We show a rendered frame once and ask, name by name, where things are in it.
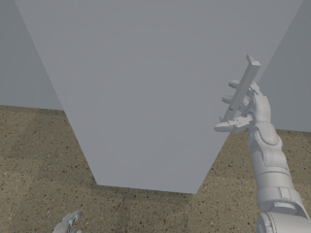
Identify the right robot upper arm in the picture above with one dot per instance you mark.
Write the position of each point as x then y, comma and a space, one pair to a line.
271, 222

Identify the robot right forearm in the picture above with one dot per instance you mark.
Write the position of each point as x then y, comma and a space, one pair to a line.
276, 191

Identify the fridge door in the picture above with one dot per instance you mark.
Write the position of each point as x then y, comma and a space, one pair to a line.
141, 81

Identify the handle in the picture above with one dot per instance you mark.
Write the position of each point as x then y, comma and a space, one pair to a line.
242, 88

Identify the robot left hand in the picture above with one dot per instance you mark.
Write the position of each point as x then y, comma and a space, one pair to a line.
68, 221

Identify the robot right hand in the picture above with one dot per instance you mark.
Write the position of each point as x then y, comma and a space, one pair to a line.
257, 110

